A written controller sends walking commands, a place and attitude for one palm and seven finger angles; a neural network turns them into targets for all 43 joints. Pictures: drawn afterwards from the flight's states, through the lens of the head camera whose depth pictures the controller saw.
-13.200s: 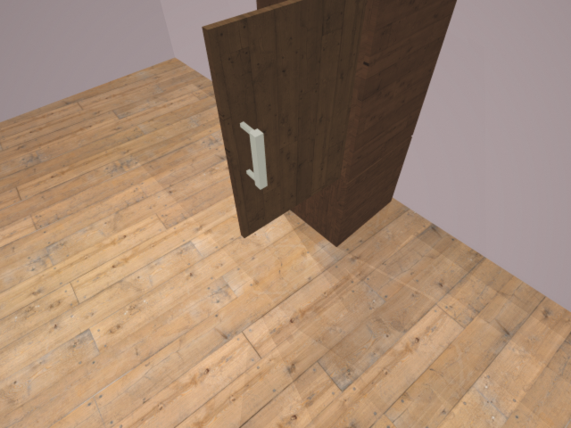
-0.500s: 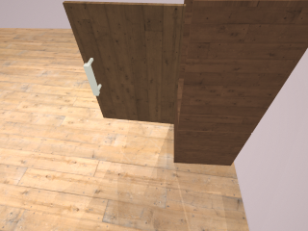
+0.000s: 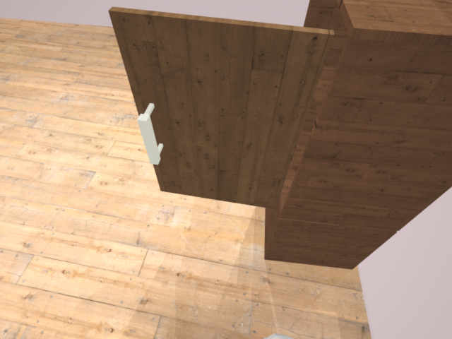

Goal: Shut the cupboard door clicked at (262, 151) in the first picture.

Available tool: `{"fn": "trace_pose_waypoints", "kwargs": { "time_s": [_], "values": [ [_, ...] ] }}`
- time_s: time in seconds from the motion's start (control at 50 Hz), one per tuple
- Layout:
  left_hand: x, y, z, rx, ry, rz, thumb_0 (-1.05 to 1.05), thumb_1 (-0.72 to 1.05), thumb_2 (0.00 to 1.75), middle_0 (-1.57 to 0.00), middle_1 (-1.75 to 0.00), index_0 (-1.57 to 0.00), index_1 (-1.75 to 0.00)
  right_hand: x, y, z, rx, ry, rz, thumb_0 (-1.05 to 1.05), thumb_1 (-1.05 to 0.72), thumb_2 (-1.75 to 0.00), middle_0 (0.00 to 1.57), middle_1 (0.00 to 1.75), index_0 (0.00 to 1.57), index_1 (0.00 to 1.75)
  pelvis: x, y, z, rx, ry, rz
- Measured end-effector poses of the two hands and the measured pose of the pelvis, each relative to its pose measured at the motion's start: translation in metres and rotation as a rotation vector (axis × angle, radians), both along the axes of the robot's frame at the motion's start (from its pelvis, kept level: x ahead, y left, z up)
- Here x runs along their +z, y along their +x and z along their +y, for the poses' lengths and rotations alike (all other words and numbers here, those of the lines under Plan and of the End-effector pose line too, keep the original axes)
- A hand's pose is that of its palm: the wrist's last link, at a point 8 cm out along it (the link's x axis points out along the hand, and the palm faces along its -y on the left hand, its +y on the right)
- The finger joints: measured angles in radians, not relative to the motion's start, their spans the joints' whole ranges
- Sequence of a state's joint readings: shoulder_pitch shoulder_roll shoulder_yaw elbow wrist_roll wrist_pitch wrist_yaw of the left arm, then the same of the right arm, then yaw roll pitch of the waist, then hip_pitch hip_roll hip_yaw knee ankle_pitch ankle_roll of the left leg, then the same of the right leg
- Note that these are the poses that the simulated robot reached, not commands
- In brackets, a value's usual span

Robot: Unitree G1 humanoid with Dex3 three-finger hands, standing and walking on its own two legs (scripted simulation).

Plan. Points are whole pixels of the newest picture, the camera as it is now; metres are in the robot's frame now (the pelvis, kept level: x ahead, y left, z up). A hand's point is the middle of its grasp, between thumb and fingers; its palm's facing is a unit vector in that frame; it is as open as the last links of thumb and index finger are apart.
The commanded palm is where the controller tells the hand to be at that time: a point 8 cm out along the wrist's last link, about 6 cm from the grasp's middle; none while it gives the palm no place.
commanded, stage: come to a stop and stand still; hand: left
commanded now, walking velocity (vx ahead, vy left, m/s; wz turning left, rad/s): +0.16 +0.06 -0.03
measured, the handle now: (152, 135) +0.56 +0.24 -0.03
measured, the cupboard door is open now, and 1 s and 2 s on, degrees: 87 87 87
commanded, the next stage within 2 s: look again from close up in 1.96 s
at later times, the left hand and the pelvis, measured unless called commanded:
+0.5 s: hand (124, 326) +0.16 +0.22 -0.17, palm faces +0.01 -0.98 -0.21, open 7.3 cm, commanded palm none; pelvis +0.08 +0.03 +0.00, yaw -2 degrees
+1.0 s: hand out of the picture +0.12 +0.20 -0.17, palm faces -0.05 -0.97 -0.22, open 7.4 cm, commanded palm none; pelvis +0.04 +0.00 +0.00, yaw -3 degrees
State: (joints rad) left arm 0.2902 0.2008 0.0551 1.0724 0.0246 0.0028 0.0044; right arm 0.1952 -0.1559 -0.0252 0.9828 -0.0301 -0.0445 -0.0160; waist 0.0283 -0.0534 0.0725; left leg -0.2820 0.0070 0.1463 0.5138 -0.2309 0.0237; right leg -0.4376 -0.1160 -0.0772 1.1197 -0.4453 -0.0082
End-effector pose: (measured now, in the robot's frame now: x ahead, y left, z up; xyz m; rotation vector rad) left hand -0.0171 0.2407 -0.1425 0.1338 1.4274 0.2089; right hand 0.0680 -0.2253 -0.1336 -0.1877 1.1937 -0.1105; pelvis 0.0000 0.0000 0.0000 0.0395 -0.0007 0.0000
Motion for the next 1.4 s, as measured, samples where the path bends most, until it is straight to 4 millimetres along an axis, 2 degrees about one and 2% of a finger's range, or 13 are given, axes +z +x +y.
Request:
{"fn": "trace_pose_waypoints", "kwargs": {
  "time_s": [0.1, 0.16, 0.24, 0.34, 0.48, 0.58, 0.64, 0.74, 0.86, 0.98, 1.06, 1.24, 1.4],
  "values": [
    [0.017, 0.091, -0.001, -0.068, 0.026, -0.18, 0.0, 0.91, 0.9, -0.2, -0.3, -0.19, -0.3, -0.009, -0.008, -0.003, -0.031, 0.025, 0.077, 0.0, -0.94, -0.9, 0.2, 0.3, 0.2, 0.3, 0.003, 0.026, 0.0, -0.011, 0.01, -0.007],
    [0.016, 0.13, -0.008, -0.098, 0.042, -0.263, 0.0, 0.91, 0.9, -0.2, -0.3, -0.19, -0.3, -0.023, -0.01, -0.008, -0.059, 0.047, 0.129, 0.0, -0.93, -0.9, 0.2, 0.3, 0.2, 0.3, -0.006, 0.045, -0.006, -0.017, 0.023, -0.017],
    [0.02, 0.154, -0.019, -0.116, 0.022, -0.261, 0.0, 0.91, 0.9, -0.2, -0.3, -0.19, -0.3, -0.019, -0.002, -0.008, -0.091, 0.05, 0.185, 0.01, -0.92, -0.9, 0.2, 0.3, 0.2, 0.3, 0.001, 0.064, -0.006, -0.008, -0.004, -0.018],
    [0.022, 0.17, -0.012, -0.124, 0.019, -0.224, -0.01, 0.93, 0.9, -0.2, -0.3, -0.2, -0.3, -0.005, 0.016, -0.001, -0.125, 0.038, 0.188, 0.01, -0.92, -0.9, 0.19, 0.3, 0.19, 0.3, 0.011, 0.077, 0.0, -0.028, -0.002, -0.003],
    [0.007, 0.168, 0.022, -0.098, 0.004, -0.17, 0.0, 0.92, 0.9, -0.2, -0.3, -0.2, -0.3, 0.002, 0.039, 0.018, -0.119, -0.012, 0.15, 0.01, -0.91, -0.9, 0.19, 0.3, 0.19, 0.3, 0.007, 0.083, 0.028, -0.029, -0.028, -0.008],
    [-0.006, 0.157, 0.047, -0.068, -0.005, -0.125, 0.0, 0.91, 0.9, -0.2, -0.3, -0.2, -0.3, 0.008, 0.045, 0.037, -0.093, -0.05, 0.124, 0.01, -0.91, -0.9, 0.19, 0.3, 0.19, 0.3, 0.003, 0.084, 0.045, -0.031, -0.041, -0.004],
    [-0.005, 0.148, 0.055, -0.06, -0.009, -0.093, 0.0, 0.91, 0.9, -0.2, -0.3, -0.2, -0.3, 0.014, 0.047, 0.046, -0.079, -0.064, 0.118, 0.01, -0.91, -0.9, 0.2, 0.3, 0.2, 0.3, 0.007, 0.083, 0.05, -0.028, -0.052, 0.009],
    [-0.001, 0.133, 0.058, -0.073, -0.016, -0.043, 0.0, 0.91, 0.9, -0.2, -0.3, -0.19, -0.3, 0.021, 0.043, 0.044, -0.088, -0.08, 0.11, 0.01, -0.92, -0.9, 0.2, 0.3, 0.2, 0.3, 0.012, 0.076, 0.051, -0.043, -0.065, 0.031],
    [0.003, 0.131, 0.042, -0.124, -0.024, -0.033, 0.0, 0.91, 0.9, -0.2, -0.3, -0.19, -0.3, 0.022, 0.013, 0.025, -0.139, -0.081, 0.122, 0.0, -0.91, -0.9, 0.2, 0.3, 0.2, 0.3, 0.015, 0.061, 0.038, -0.064, -0.079, 0.028],
    [0.006, 0.14, 0.009, -0.149, -0.004, -0.137, 0.0, 0.91, 0.9, -0.2, -0.3, -0.19, -0.3, 0.004, -0.032, -0.009, -0.178, -0.049, 0.187, 0.0, -0.91, -0.9, 0.2, 0.3, 0.2, 0.3, 0.004, 0.045, 0.009, -0.056, -0.04, 0.014],
    [0.011, 0.13, -0.014, -0.146, 0.003, -0.151, 0.0, 0.91, 0.9, -0.2, -0.3, -0.19, -0.3, -0.004, -0.05, -0.026, -0.182, -0.024, 0.235, 0.01, -0.91, -0.9, 0.2, 0.3, 0.2, 0.3, 0.005, 0.041, -0.005, -0.037, -0.041, -0.004],
    [0.001, 0.11, -0.034, -0.091, -0.021, -0.128, 0.0, 0.93, 0.9, -0.2, -0.3, -0.2, -0.3, -0.002, -0.045, -0.025, -0.142, -0.011, 0.231, 0.01, -0.91, -0.9, 0.19, 0.3, 0.19, 0.3, 0.005, 0.044, -0.021, -0.021, -0.045, -0.007],
    [0.008, 0.08, -0.045, -0.068, -0.023, -0.047, 0.0, 0.93, 0.9, -0.2, -0.3, -0.2, -0.3, -0.002, -0.029, -0.024, -0.11, 0.016, 0.217, 0.02, -0.93, -0.9, 0.2, 0.3, 0.2, 0.3, 0.011, 0.046, -0.03, -0.03, -0.036, -0.007]
  ]
}}
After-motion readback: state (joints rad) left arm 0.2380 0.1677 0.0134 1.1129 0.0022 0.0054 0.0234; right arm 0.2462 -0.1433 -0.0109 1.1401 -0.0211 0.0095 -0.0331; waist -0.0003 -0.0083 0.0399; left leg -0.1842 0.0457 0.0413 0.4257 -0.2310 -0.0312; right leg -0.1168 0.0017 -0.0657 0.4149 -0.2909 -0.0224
